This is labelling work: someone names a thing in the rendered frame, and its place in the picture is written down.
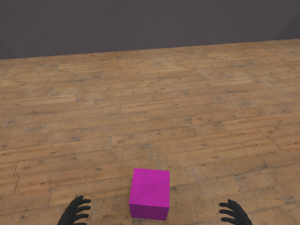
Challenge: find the robot right hand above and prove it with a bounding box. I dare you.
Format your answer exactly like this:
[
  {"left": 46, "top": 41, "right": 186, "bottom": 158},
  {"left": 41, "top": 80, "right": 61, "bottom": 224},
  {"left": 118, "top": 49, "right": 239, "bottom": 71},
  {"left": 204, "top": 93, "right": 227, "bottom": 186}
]
[{"left": 218, "top": 199, "right": 253, "bottom": 225}]

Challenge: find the carton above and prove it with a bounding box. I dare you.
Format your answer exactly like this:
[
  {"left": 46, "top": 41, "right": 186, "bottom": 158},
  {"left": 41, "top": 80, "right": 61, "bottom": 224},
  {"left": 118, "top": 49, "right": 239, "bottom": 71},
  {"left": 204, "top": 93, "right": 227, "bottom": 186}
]
[{"left": 128, "top": 168, "right": 170, "bottom": 220}]

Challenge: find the robot left hand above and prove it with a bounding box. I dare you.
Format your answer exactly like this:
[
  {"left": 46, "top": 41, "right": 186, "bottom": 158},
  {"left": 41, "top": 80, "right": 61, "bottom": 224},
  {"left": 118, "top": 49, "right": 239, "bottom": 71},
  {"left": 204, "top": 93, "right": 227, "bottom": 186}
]
[{"left": 57, "top": 195, "right": 91, "bottom": 225}]

